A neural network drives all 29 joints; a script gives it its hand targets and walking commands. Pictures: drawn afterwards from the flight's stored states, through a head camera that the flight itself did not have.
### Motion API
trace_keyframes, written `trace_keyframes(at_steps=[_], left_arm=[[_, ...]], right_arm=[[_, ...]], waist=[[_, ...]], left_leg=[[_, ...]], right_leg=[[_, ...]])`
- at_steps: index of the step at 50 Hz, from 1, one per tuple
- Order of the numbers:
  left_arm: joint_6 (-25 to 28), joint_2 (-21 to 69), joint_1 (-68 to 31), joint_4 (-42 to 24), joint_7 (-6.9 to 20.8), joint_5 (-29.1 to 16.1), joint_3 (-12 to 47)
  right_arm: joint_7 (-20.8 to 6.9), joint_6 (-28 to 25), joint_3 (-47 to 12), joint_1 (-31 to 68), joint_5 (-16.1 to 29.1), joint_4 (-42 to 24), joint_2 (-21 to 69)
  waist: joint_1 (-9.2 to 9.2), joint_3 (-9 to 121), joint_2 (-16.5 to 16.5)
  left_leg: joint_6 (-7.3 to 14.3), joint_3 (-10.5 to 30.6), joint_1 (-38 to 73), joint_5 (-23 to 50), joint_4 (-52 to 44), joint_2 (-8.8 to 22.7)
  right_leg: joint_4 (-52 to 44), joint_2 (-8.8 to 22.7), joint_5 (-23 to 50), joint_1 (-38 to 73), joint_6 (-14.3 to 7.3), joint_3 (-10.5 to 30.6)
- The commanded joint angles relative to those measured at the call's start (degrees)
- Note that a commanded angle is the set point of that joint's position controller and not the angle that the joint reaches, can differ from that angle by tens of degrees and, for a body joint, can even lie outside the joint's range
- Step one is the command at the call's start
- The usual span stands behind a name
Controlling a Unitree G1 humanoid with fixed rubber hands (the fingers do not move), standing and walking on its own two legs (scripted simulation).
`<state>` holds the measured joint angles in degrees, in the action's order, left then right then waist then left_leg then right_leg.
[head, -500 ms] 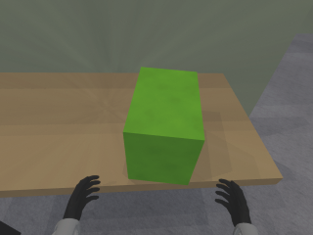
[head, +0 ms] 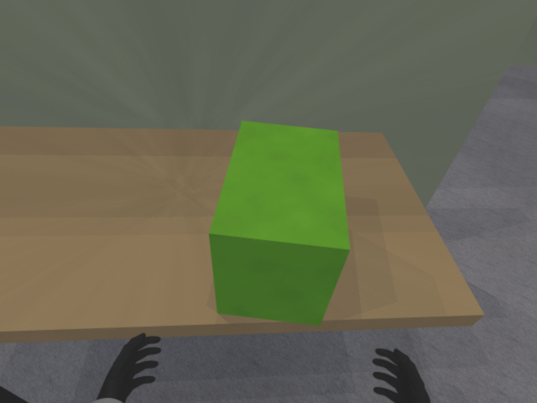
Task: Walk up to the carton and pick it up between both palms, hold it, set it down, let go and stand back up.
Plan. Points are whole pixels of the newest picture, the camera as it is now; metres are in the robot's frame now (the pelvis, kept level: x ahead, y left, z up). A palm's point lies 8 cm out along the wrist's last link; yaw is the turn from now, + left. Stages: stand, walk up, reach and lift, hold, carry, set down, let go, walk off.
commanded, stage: set down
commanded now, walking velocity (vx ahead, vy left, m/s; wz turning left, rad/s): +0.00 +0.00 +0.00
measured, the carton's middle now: (279, 219) +0.45 +0.00 +0.02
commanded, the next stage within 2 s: let go in 0.50 s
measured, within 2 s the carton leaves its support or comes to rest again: neither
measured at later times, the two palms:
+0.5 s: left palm out of the picture +0.14 +0.23 -0.08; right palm out of the picture +0.14 -0.21 -0.08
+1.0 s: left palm out of the picture +0.14 +0.22 -0.09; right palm out of the picture +0.13 -0.23 -0.09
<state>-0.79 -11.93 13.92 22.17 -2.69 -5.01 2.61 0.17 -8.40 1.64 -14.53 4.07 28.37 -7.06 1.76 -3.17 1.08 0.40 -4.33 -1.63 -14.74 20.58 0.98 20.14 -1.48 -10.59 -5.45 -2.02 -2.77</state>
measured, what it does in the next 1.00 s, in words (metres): stands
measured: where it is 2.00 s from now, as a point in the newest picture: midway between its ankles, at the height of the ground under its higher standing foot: outside the picture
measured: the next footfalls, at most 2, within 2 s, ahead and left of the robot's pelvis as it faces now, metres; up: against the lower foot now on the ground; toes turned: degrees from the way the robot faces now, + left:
none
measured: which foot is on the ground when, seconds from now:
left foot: down 0.00-1.00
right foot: down 0.00-1.00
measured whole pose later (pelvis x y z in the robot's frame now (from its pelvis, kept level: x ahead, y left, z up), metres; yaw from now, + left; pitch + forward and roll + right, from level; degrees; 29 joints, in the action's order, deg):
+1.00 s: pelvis -0.01 -0.01 +0.00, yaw +0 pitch -4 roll +0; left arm -8.5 -11.5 11.0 29.1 -1.9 -0.8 0.8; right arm -2.3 -11.8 2.6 -11.8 -0.8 42.3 -9.6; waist 1.0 -4.5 1.4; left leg -0.2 -4.1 -4.8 -16.1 25.1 1.7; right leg 24.2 -1.9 -11.8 -8.4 -2.7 -3.1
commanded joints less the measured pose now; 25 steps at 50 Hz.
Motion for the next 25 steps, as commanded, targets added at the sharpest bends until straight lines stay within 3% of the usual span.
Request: trace_keyframes(at_steps=[1, 25], left_arm=[[2.04, -6.53, -6.41, -9.75, -0.13, 0.71, -2.97], [-4.06, -6.7, -5.47, -1.88, 1.44, 4.56, -4.6]], right_arm=[[-0.12, -3.15, 1.84, 5.73, -0.69, -7.76, -5.63], [-1.09, -4.24, 1.96, 5.68, -4.23, 5.56, -8.0]], waist=[[-0.01, 5.41, -2.21], [-0.6, 3.56, -2.78]], left_leg=[[-1.83, 1.05, -8.32, 13.81, -3.79, 0.17], [-2.06, 0.8, -6.32, 16.87, -1.24, 0.41]], right_leg=[[-2.18, 2.23, 10.92, 7.35, -0.44, 4.95], [-1.71, 1.3, 9.5, 4.43, -0.42, 2.69]])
